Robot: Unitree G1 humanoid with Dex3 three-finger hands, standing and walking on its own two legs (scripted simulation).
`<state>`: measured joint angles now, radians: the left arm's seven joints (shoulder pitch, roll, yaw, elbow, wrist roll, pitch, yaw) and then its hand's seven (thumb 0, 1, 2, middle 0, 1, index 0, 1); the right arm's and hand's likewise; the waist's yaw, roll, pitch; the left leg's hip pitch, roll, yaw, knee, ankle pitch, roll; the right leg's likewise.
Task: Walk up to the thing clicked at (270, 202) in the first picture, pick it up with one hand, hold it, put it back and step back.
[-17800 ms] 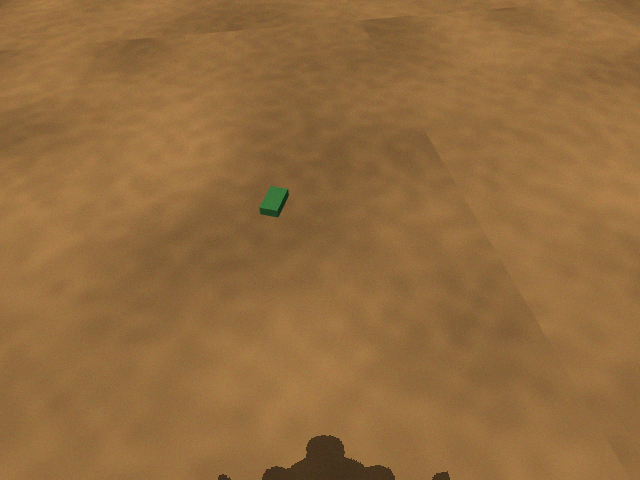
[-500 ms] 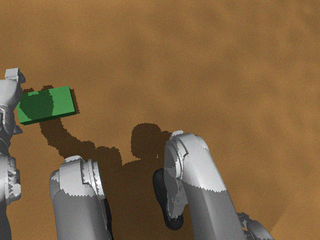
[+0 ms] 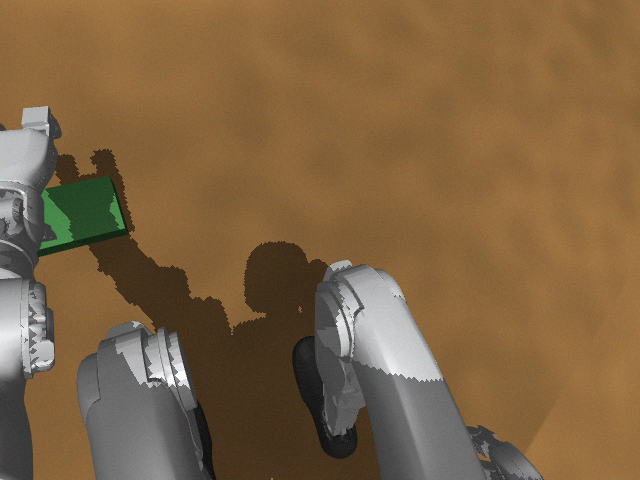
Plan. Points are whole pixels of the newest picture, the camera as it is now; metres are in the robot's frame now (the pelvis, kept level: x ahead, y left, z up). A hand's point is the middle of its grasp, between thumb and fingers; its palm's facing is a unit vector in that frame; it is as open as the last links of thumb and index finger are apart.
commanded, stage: approach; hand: left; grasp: from above
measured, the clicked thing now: (65, 217) +0.50 +0.25 -0.31
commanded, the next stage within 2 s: close in in 0.34 s
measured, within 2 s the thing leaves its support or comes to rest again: neither
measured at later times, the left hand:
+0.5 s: hand (9, 206) +0.48 +0.28 -0.18, palm faces -0.46 -0.07 -0.89, open 13.8 cm
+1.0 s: hand (51, 213) +0.49 +0.25 -0.24, palm faces -0.46 -0.11 -0.88, open 14.1 cm
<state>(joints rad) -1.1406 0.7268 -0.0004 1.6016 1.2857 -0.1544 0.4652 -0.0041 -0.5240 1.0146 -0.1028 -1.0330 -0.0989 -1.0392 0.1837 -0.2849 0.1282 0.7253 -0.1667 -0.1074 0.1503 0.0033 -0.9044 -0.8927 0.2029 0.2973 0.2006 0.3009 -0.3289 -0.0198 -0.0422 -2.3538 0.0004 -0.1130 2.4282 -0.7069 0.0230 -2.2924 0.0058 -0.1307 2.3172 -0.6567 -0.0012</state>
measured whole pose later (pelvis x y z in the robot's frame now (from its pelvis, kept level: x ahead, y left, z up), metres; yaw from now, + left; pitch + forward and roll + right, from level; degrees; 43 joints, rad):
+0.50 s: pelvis +0.00 +0.00 -0.01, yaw +0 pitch +35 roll -9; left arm -1.08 0.77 0.00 1.51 1.22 -0.16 0.38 0.00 -0.52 1.06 -0.10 -1.07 -0.10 -1.08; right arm 0.21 -0.29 0.14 0.71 -0.15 -0.09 0.15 0.00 -0.90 -0.89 0.20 0.30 0.20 0.30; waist -0.30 -0.02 -0.01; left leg -2.36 0.00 -0.12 2.45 -0.70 0.02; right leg -2.30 0.01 -0.14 2.33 -0.65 0.00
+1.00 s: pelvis +0.00 +0.00 -0.02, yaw -3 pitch +33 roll -11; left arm -1.15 0.88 0.10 1.72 1.30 -0.17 0.55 0.00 -0.52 1.02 -0.09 -1.00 -0.08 -1.01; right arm 0.20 -0.32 0.23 0.66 -0.21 -0.17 0.19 0.00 -0.90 -0.89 0.20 0.30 0.20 0.30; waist -0.40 -0.07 0.10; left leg -2.37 0.01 -0.16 2.50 -0.72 0.02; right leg -2.30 0.02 -0.17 2.35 -0.64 0.01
